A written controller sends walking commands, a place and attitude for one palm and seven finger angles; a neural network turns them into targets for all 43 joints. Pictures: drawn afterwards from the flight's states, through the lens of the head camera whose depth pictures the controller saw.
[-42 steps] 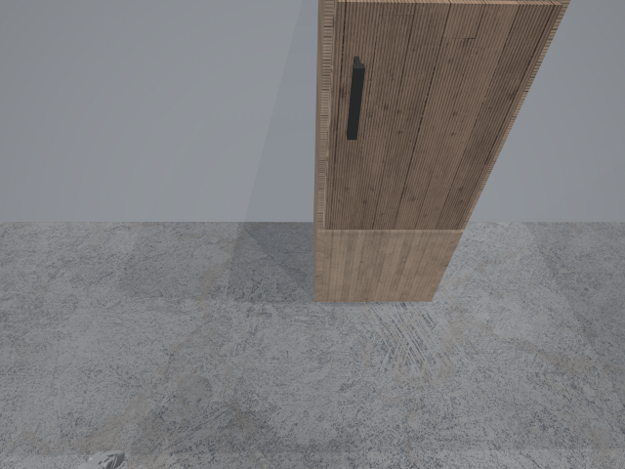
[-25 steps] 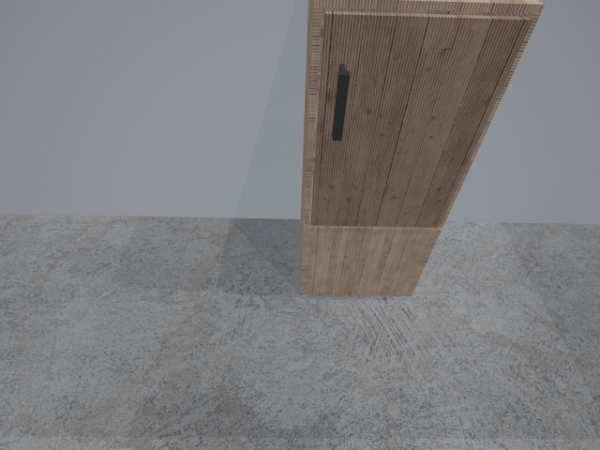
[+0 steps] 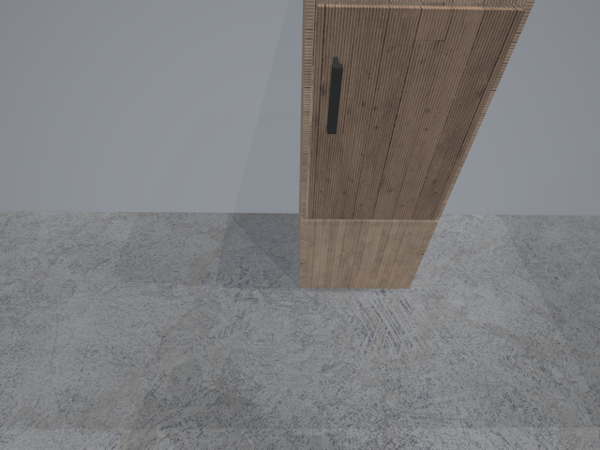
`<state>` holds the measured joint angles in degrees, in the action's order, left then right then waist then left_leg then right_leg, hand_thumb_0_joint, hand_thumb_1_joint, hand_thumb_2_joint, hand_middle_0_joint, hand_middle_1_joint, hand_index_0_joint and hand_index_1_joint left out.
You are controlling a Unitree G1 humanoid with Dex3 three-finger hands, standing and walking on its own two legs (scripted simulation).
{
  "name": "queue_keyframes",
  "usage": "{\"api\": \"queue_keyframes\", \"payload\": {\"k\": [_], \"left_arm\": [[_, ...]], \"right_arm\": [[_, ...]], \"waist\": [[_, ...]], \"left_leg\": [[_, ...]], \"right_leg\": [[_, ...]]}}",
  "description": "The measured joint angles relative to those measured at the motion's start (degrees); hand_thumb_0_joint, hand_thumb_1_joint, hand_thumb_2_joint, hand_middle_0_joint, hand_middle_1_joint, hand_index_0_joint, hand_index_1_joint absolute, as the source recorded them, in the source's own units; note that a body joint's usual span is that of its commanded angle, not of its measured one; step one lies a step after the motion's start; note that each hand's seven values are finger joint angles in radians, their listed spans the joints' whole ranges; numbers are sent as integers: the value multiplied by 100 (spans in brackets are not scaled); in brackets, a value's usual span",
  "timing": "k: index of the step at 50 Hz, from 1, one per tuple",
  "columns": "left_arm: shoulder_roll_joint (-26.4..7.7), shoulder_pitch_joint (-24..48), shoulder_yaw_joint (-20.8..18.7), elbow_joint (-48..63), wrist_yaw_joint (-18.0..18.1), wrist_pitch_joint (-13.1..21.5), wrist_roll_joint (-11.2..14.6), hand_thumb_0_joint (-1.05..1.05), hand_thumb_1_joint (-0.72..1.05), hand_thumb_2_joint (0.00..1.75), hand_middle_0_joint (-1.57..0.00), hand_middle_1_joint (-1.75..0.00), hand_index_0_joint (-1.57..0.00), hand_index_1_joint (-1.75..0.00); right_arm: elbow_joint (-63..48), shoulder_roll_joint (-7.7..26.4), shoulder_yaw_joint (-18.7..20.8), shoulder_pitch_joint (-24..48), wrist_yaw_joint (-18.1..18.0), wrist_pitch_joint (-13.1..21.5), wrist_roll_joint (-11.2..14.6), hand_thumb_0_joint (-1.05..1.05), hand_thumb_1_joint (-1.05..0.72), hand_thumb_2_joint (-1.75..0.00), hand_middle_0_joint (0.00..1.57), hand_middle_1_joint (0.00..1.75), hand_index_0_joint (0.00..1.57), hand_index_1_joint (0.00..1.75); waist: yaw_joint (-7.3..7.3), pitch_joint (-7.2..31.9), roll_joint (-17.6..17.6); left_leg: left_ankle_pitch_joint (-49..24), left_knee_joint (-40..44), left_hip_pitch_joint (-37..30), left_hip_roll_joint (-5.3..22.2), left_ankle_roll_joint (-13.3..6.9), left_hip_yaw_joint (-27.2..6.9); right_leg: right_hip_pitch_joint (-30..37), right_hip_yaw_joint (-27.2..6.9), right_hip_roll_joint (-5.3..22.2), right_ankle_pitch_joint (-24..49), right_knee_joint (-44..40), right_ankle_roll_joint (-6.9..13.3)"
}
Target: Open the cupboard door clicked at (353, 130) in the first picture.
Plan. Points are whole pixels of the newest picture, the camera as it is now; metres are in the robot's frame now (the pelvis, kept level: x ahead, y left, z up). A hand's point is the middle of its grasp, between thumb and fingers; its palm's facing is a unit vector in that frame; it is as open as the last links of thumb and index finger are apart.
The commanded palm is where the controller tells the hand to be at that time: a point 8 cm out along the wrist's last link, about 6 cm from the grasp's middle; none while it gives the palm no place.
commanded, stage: look at it before walking up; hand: left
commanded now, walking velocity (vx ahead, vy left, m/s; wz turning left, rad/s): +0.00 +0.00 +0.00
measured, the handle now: (333, 96) +0.80 -0.02 +0.08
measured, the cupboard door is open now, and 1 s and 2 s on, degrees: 0 0 0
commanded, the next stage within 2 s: take the last steps up to it in 0.62 s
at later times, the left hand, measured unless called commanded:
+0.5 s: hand out of the picture +0.08 +0.24 -0.16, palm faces -0.02 -0.95 -0.33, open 7.4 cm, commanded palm none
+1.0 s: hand out of the picture +0.04 +0.19 -0.18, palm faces -0.04 -0.97 -0.23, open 7.4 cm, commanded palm none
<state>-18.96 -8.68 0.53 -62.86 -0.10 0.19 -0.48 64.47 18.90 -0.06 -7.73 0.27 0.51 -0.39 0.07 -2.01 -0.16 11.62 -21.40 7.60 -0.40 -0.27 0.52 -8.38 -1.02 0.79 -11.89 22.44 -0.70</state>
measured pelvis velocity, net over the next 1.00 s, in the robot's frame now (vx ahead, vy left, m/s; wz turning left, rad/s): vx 0.04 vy -0.02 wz -0.05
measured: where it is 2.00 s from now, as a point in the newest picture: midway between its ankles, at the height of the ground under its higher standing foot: outside the picture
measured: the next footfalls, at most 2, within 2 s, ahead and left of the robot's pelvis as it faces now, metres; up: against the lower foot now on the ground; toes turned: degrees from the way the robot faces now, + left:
left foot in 1.42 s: +0.28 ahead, +0.07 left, +0.00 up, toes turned +6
right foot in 1.80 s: +0.37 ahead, -0.24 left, +0.00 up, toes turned -12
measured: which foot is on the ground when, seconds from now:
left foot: down 0.00-1.00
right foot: down 0.00-1.00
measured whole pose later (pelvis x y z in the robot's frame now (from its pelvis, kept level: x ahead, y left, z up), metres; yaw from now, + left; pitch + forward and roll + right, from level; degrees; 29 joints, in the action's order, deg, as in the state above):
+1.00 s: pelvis +0.04 -0.02 -0.01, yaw -3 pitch -1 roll +1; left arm -14.7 -16.5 -0.6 -63.4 -1.4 -1.1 -1.3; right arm 63.6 12.9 0.4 -12.5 0.1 0.4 -1.2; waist 0.6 0.3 -1.6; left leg 17.9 -26.1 7.1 0.9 0.7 2.8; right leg -12.2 0.6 0.9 -21.3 32.7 0.7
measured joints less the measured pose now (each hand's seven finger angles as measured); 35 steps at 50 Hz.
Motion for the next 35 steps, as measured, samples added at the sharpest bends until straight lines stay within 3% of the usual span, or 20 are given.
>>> {"api": "queue_keyframes", "payload": {"k": [35], "left_arm": [[-28, 51, -11, -2, -4, 25, -7, 1, 90, 89, -20, -30, -20, -30]], "right_arm": [[-39, 17, -16, 164, -11, 34, 9, 1, -91, -90, 21, 30, 20, 30]], "waist": [[32, -13, -12]], "left_leg": [[-35, 168, -102, 10, 16, -28]], "right_leg": [[114, 29, -8, 32, -176, 10]]}}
